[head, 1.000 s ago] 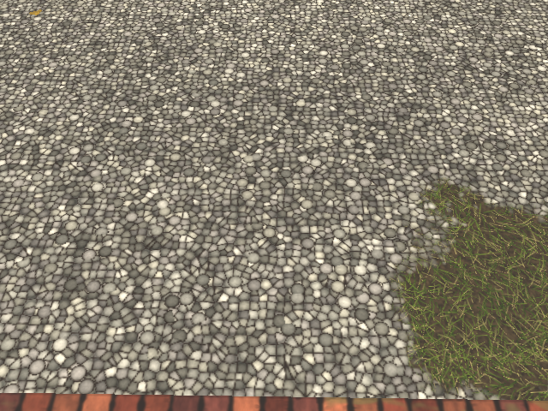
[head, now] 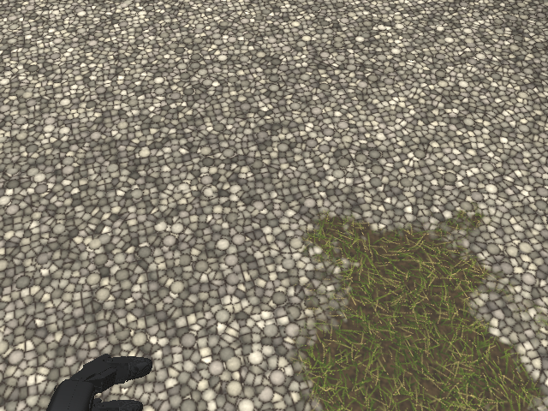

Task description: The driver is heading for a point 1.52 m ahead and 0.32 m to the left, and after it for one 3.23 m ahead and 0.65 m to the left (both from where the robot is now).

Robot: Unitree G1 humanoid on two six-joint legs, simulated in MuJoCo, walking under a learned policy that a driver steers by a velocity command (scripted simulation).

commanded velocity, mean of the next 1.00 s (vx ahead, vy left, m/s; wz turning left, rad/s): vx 0.05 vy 0.00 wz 0.53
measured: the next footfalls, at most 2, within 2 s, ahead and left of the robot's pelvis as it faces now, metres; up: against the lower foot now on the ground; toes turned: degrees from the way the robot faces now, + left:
left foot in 0.42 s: +0.08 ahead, +0.13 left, +0.00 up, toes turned +27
right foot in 0.82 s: +0.16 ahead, -0.05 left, +0.00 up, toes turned +29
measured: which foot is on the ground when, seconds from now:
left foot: down 0.00-0.00, up 0.02-0.40, down 0.42-1.00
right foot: down 0.00-0.40, up 0.42-0.80, down 0.82-1.00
